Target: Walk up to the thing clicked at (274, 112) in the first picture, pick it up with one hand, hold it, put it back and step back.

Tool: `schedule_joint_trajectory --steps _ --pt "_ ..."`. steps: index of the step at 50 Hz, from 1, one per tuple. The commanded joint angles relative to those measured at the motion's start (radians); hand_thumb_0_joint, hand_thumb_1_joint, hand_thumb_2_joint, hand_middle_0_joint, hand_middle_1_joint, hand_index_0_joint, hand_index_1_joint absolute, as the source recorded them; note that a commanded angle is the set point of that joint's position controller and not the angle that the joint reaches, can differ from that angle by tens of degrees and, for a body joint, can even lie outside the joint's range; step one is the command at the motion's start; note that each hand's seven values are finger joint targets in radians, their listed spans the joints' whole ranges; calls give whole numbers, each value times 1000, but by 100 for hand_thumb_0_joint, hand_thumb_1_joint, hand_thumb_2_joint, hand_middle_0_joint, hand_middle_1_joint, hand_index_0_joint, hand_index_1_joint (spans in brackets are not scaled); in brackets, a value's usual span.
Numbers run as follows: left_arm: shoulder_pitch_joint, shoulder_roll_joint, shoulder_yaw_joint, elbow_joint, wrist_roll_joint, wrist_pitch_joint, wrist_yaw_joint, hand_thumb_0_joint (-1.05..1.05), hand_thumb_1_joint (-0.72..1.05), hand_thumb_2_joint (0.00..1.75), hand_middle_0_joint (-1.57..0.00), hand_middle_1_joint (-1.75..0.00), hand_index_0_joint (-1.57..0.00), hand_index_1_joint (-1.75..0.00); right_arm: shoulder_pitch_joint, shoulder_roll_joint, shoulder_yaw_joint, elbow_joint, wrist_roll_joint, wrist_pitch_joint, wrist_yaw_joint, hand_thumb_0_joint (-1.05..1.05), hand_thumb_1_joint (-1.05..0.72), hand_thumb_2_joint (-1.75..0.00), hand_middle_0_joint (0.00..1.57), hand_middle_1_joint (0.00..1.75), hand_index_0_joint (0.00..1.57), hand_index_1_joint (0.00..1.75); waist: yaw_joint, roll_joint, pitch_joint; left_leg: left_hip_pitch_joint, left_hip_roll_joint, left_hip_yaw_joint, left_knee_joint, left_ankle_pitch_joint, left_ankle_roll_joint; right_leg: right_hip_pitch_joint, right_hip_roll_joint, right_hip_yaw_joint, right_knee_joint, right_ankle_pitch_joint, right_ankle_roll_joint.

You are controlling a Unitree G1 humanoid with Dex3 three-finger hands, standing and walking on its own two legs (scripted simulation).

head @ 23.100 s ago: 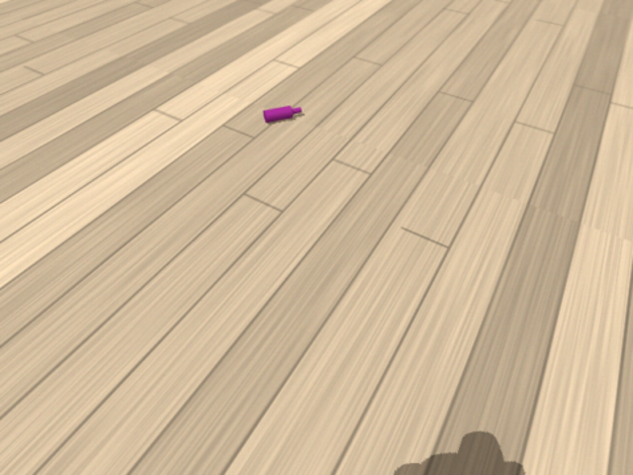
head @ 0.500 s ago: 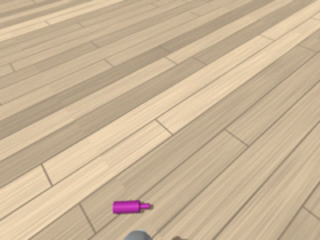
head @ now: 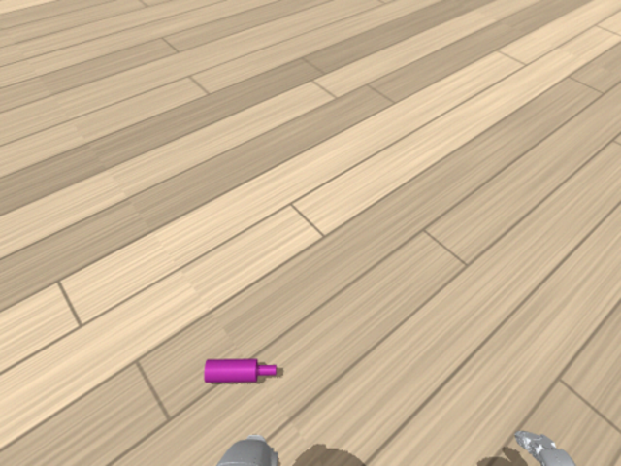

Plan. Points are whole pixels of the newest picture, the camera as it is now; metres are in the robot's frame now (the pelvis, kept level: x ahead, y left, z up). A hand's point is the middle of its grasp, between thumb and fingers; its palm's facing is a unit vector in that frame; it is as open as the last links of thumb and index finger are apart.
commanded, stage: walk up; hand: left
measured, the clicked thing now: (241, 370) +0.46 +0.21 -0.72
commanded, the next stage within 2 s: none
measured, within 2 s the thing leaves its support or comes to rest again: neither
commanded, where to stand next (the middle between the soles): +0.09 -0.02 m, yaw +2 degrees
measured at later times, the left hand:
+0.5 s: hand out of the picture +0.12 +0.24 -0.13, palm faces +0.02 -0.94 -0.34, open 7.4 cm
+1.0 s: hand (142, 418) +0.21 +0.25 -0.14, palm faces -0.01 -0.93 -0.37, open 7.4 cm
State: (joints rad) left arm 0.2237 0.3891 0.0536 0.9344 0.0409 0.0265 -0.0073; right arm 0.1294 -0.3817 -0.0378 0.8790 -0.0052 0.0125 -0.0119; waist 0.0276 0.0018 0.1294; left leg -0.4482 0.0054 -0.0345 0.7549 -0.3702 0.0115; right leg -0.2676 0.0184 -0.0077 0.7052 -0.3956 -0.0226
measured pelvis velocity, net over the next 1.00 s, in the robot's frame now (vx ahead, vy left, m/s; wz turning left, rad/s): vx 0.11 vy -0.01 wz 0.03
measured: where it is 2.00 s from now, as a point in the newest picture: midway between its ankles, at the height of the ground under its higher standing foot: outside the picture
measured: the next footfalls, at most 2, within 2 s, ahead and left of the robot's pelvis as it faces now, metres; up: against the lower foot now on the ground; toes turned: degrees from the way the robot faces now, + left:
right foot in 1.04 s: +0.27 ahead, -0.13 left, +0.00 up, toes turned +0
left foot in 1.38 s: +0.06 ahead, +0.13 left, +0.00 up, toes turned +5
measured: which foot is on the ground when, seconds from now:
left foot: down 0.00-1.00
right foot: down 0.00-0.76, up 0.78-1.00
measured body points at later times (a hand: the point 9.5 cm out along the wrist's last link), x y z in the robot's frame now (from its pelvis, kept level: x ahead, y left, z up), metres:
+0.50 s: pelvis +0.03 -0.02 +0.02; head +0.03 -0.01 +0.47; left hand +0.11 +0.29 -0.10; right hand +0.09 -0.32 -0.10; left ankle +0.06 +0.12 -0.72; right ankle -0.01 -0.12 -0.72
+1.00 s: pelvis +0.11 -0.01 +0.01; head +0.18 -0.01 +0.46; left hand +0.21 +0.30 -0.11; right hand +0.16 -0.33 -0.10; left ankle +0.07 +0.11 -0.72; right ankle +0.21 -0.14 -0.70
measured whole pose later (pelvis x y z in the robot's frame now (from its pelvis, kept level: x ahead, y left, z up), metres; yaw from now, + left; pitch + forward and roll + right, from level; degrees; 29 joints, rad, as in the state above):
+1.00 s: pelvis +0.11 -0.01 +0.01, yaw +2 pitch -2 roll +0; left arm 0.15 0.40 0.03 0.89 -0.02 0.01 0.00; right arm 0.26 -0.38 -0.03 0.89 0.00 0.00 -0.03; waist -0.02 -0.02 0.19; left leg -0.17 0.01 -0.03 0.59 -0.38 0.00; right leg -0.44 -0.02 0.00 0.70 -0.28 0.00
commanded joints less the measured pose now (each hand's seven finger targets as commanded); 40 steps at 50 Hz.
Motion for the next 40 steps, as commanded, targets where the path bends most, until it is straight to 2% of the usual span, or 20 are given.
schedule_joint_trajectory --steps 1,3,4,5,6,9,12,14,18,24,27,29,31,33,35,36,37,38,39,40 --pt "-148 223 48 -116 -6 -41 6 0 90 90 -20 -30 -20 -30 49 -181 -55 -18 9 -46 -4 0 -90 -90 20 30 20 30 -69 -79 -76 230 -30 21 -25 43 14 -184 -226 227 -280 135 -149" --pt "-116 204 40 -102 -12 -43 0 0 90 90 -20 -30 -20 -30 81 -178 -46 -2 1 -64 -4 0 -90 -90 20 30 20 30 -64 -116 -144 321 9 -34 -217 164 33 -119 -167 158 -208 215 -80" --pt "-99 187 33 -106 -13 -43 -5 0 90 90 -20 -30 -20 -30 94 -206 -50 -3 -10 -76 -7 0 -90 -90 20 30 20 30 -58 -74 -174 364 77 -155 -288 138 65 -131 -137 135 -136 190 -58" --pt "-51 167 30 -85 -21 -35 -10 0 90 90 -20 -30 -20 -30 59 -247 -52 -9 -20 -83 -7 0 -90 -90 20 30 20 30 -26 14 -175 310 193 -365 -349 -26 128 -155 -69 108 -91 -4 -22" --pt "-25 187 37 -61 -23 -31 -6 0 90 90 -20 -30 -20 -30 45 -279 -58 -7 -12 -81 -2 0 -90 -90 20 30 20 30 -9 60 -159 196 257 -431 -412 -160 176 -46 -54 64 -54 -126 -25" --pt "0 182 38 -30 -17 -42 -10 0 90 90 -20 -30 -20 -30 -25 -246 -33 -5 -13 -73 2 0 -90 -90 20 30 20 30 14 70 -97 81 172 -286 -407 -178 94 50 -69 94 -213 -62 -47" --pt "-47 228 47 -33 -17 -50 -10 0 90 90 -20 -30 -20 -30 4 -215 -24 32 -10 -64 10 0 -90 -90 20 30 20 30 -15 36 -41 82 26 -108 -291 -102 15 -12 -158 246 -403 -267 -97" --pt "-80 225 42 -30 -18 -51 -7 0 90 90 -20 -30 -20 -30 22 -201 -24 51 -7 -66 12 0 -90 -90 20 30 20 30 -31 4 -31 162 11 -69 -259 18 12 -50 -180 241 -445 -242 -96" --pt "-122 202 34 -20 -23 -54 -5 0 90 90 -20 -30 -20 -30 59 -201 -19 80 -2 -80 3 0 -90 -90 20 30 20 30 -40 -55 -119 272 56 -91 -299 229 22 26 -144 138 -389 86 -59" --pt "-117 192 36 23 -39 -44 3 0 90 90 -20 -30 -20 -30 37 -200 -12 99 3 -79 -12 0 -90 -90 20 30 20 30 -16 -17 -166 274 85 -90 -282 526 35 163 -122 77 -328 385 -35" --pt "-77 228 59 -5 -17 -49 -22 0 90 90 -20 -30 -20 -30 109 -258 -52 73 -14 -84 9 0 -90 -90 20 30 20 30 -22 -24 -110 179 74 -153 -269 -170 111 69 -129 160 -296 -261 -109" --pt "-61 227 60 -18 -17 -52 -28 0 90 90 -20 -30 -20 -30 67 -251 -54 39 -21 -88 16 0 -90 -90 20 30 20 30 -3 -24 22 48 61 -168 -261 -198 111 26 -155 225 -327 -295 -129" --pt "-16 253 64 -19 -19 -65 -26 0 90 90 -20 -30 -20 -30 44 -214 -45 15 -22 -99 20 0 -90 -90 20 30 20 30 20 -88 62 -62 0 -38 -148 -4 75 129 -213 288 -389 -150 -165" --pt "16 287 72 -32 -17 -74 -23 0 90 90 -20 -30 -20 -30 50 -200 -39 -4 -20 -111 17 0 -90 -90 20 30 20 30 20 -128 56 -134 -2 50 -102 5 47 255 -295 309 -363 245 -208" --pt "11 263 64 -54 -23 -69 -22 0 90 90 -20 -30 -20 -30 87 -183 -39 -6 -19 -126 17 0 -90 -90 20 30 20 30 -8 -109 -5 4 -12 82 -241 24 56 258 -252 191 -213 634 -172" --pt "-45 248 54 -81 -31 -64 -18 0 90 90 -20 -30 -20 -30 177 -204 -54 14 -21 -133 11 0 -90 -90 20 30 20 30 -63 -58 -91 244 -12 46 -314 217 83 142 -168 79 -34 717 -110" --pt "-103 208 49 -117 -41 -64 -13 0 90 90 -20 -30 -20 -30 306 -284 -85 31 -30 -134 1 0 -90 -90 20 30 20 30 -129 65 -195 519 127 -203 -308 458 159 -75 -52 -20 243 592 -30" --pt "-119 158 40 -141 -46 -66 -9 0 90 90 -20 -30 -20 -30 378 -371 -111 28 -28 -133 -2 0 -90 -90 20 30 20 30 -152 222 -206 731 338 -501 -318 810 284 -367 71 0 419 0 13" --pt "-147 193 39 -144 -38 -60 2 0 90 90 -20 -30 -20 -30 386 -349 -109 19 -7 -128 -7 0 -90 -90 20 30 20 30 -146 103 -205 699 375 -477 -298 979 322 -385 19 110 461 -207 -7" --pt "-107 188 31 -146 -49 -57 4 0 90 90 -20 -30 -20 -30 341 -312 -97 -3 -1 -123 -13 0 -90 -90 20 30 20 30 -106 57 -176 652 345 -378 -297 934 295 -382 -7 150 478 -176 -15"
